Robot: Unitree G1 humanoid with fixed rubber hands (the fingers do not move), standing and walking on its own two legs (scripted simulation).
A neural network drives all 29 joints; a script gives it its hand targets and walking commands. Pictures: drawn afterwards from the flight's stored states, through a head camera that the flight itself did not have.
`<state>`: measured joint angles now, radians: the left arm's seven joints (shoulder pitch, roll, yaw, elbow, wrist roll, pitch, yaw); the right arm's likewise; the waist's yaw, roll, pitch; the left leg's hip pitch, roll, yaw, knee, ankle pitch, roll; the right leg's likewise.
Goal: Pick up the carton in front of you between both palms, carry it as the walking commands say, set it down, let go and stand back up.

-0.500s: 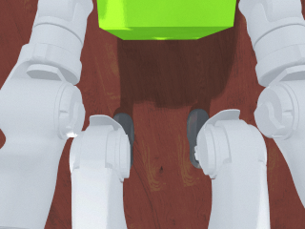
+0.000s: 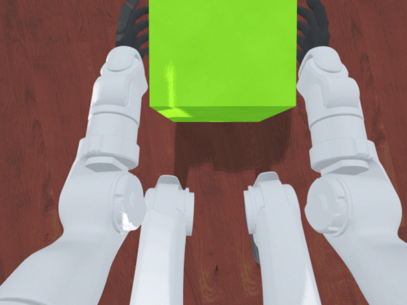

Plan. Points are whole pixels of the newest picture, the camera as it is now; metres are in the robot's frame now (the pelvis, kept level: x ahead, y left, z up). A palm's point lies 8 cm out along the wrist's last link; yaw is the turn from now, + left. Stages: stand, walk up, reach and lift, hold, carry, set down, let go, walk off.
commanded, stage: reach and lift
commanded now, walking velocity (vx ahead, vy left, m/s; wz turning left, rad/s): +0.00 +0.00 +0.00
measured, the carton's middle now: (218, 64) +0.54 -0.01 -0.15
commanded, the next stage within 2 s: none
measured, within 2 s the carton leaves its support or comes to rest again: neither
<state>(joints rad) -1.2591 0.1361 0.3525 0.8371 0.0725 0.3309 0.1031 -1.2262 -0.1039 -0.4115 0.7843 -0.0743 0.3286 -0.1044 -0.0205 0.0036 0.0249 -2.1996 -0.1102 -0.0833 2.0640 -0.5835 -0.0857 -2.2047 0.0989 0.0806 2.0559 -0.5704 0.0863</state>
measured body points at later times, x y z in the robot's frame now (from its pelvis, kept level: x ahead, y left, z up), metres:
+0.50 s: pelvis +0.00 +0.00 +0.12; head +0.25 +0.00 +0.49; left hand +0.51 +0.14 +0.06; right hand +0.50 -0.16 +0.06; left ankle +0.10 +0.13 -0.37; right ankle +0.11 -0.13 -0.37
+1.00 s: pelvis +0.05 +0.00 +0.26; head +0.19 +0.00 +0.69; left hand +0.45 +0.15 +0.22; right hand +0.45 -0.16 +0.22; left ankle +0.10 +0.13 -0.37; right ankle +0.11 -0.13 -0.37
